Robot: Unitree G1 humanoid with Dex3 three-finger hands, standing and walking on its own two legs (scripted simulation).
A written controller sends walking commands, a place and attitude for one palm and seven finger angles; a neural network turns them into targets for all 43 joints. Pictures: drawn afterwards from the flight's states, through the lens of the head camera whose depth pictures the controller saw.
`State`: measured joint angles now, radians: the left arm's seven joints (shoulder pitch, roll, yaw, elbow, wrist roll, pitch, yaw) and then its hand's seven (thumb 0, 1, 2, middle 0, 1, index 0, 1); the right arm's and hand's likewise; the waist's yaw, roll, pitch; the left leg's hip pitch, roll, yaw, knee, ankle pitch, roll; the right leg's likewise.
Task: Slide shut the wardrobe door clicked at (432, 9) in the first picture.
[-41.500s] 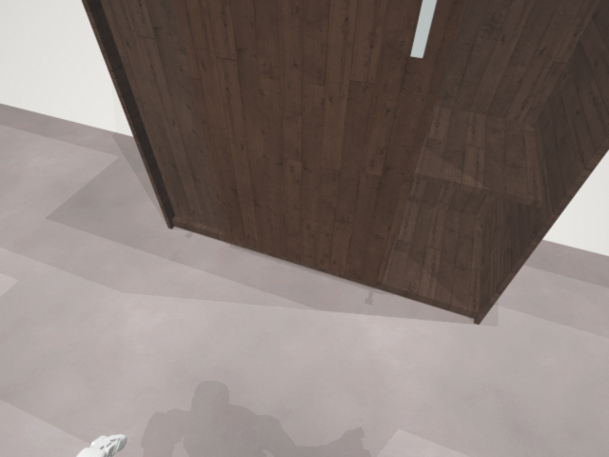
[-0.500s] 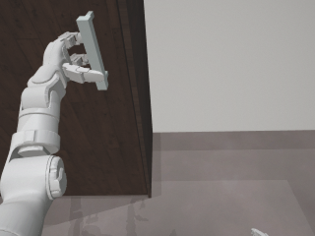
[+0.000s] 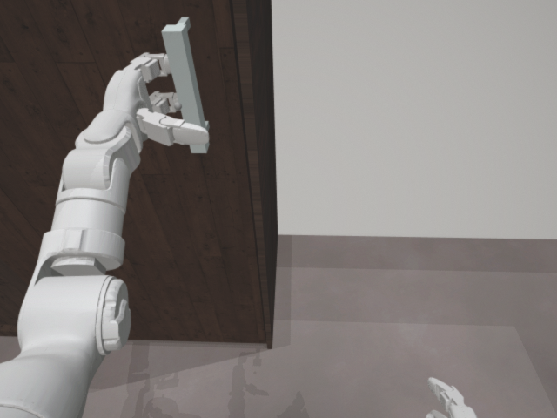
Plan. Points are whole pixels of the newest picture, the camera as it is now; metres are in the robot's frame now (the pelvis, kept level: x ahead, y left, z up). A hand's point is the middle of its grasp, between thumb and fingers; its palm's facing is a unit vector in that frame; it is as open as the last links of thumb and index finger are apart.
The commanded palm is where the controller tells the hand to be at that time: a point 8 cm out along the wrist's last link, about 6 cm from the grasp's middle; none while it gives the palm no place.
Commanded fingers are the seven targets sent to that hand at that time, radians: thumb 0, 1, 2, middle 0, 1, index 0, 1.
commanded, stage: slide the fingers in behind the handle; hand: left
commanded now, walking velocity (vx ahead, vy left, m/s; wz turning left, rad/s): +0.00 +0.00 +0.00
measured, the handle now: (192, 88) +0.50 +0.15 +0.25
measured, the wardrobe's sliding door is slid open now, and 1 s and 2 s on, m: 0.00 0.00 0.00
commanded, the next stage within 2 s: grip the handle and tug to test in 1.22 s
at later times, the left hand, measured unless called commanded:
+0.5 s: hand (196, 108) +0.44 +0.13 +0.26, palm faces +0.04 -1.00 -0.01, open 14.2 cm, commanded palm +0.41 +0.18 +0.26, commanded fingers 0.00 -0.50 0.30 -0.30 -1.20 -0.30 -1.20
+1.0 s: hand (197, 108) +0.44 +0.13 +0.26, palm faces +0.04 -1.00 -0.02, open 14.3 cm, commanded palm +0.41 +0.17 +0.26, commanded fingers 0.00 -0.50 0.30 -0.30 -1.20 -0.30 -1.20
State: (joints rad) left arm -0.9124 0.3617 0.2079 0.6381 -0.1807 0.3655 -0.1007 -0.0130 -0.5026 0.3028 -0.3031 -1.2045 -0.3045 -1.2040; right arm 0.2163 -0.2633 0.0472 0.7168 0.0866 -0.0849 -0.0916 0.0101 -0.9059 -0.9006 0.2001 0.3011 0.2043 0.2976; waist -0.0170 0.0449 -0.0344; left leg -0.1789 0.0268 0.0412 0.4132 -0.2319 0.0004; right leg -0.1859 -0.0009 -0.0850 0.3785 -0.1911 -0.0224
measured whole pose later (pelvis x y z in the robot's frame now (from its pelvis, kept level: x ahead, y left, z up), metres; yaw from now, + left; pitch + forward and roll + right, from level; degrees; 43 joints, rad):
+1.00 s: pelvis +0.01 +0.00 +0.00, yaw +0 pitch -1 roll +0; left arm -0.83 0.26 0.18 0.47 -0.18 0.45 -0.01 -0.01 -0.50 0.30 -0.24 -1.19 -0.24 -1.19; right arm 0.19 -0.25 0.04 0.73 0.08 -0.05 -0.08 0.01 -0.91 -0.90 0.20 0.30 0.20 0.30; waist 0.01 0.06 -0.04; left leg -0.12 0.03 0.04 0.38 -0.24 -0.01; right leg -0.14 0.00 -0.08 0.37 -0.21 -0.03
